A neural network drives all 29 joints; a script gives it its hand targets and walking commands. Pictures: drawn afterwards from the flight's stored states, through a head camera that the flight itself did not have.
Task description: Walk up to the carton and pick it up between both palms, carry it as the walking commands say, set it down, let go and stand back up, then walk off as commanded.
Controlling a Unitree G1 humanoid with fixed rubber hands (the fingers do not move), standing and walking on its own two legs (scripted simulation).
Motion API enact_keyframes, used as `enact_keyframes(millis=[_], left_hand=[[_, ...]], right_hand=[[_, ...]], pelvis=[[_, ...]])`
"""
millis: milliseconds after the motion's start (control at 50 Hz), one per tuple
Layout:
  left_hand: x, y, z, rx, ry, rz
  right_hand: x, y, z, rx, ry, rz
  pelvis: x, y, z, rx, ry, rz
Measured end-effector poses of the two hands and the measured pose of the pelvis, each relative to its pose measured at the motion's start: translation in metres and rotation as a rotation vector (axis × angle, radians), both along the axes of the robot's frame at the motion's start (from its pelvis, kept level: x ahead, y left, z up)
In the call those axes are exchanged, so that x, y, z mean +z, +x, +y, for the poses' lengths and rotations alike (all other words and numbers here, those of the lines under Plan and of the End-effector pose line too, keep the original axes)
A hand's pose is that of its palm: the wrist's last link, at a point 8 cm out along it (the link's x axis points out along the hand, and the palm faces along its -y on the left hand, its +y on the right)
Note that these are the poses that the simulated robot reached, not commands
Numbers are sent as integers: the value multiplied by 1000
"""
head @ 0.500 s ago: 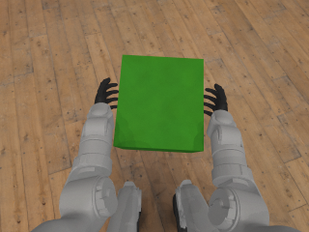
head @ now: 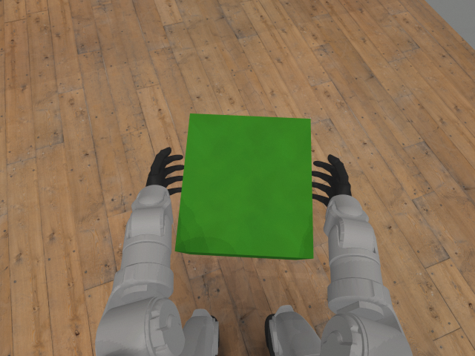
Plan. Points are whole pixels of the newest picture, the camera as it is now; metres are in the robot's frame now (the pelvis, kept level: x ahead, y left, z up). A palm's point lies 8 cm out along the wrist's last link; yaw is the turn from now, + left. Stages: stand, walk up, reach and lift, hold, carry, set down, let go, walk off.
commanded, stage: reach and lift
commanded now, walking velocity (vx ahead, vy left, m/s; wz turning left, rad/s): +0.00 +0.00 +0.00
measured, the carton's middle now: (246, 191) +0.42 -0.02 -0.10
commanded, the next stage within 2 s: none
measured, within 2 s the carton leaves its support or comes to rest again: neither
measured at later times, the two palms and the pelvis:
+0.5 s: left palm (150, 186) +0.38 +0.14 +0.04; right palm (359, 192) +0.34 -0.18 +0.05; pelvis +0.02 +0.00 +0.05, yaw +0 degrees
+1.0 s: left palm (141, 180) +0.35 +0.13 +0.10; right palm (388, 186) +0.32 -0.18 +0.11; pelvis +0.03 -0.01 +0.07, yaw +0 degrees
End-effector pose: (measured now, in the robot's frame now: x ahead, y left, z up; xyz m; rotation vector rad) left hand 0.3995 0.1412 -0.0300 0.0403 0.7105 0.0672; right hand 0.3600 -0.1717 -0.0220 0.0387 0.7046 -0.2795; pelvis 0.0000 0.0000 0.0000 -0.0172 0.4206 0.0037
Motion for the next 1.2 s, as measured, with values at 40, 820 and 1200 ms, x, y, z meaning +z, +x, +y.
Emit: enact_keyframes(millis=[40,820,1200], left_hand=[[6,-1,0,-5,-2,0],[111,-41,-8,-24,2,-45],[151,-52,-11,-24,16,-64]], right_hand=[[6,-1,0,1,-1,0],[110,-29,-11,25,-16,-43],[148,-41,-13,23,-33,-54]], pelvis=[[5,2,0,-1,0,-15],[64,29,-5,-9,11,-365],[69,35,-7,-8,13,-522]])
